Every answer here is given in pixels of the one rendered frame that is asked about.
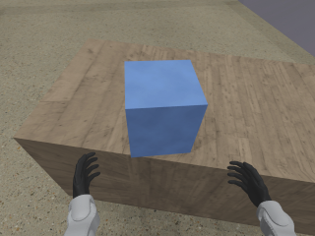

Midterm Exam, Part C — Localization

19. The robot right hand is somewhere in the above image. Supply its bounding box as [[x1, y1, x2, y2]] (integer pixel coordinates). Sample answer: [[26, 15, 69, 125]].
[[227, 160, 272, 207]]

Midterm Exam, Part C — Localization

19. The robot left forearm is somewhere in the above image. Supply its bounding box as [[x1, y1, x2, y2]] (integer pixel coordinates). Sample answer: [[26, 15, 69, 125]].
[[63, 194, 100, 236]]

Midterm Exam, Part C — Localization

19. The pedestal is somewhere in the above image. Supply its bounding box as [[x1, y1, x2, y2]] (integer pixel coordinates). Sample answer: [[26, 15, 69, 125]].
[[13, 38, 315, 236]]

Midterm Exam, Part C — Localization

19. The carton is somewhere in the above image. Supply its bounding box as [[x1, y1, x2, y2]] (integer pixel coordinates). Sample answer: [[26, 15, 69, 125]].
[[124, 60, 209, 158]]

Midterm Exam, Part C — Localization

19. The robot left hand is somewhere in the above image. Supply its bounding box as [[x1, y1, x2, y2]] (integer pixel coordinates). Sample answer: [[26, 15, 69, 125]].
[[73, 151, 100, 199]]

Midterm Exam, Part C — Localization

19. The robot right forearm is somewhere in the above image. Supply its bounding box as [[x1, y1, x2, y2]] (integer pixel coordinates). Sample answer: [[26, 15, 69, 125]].
[[256, 201, 297, 236]]

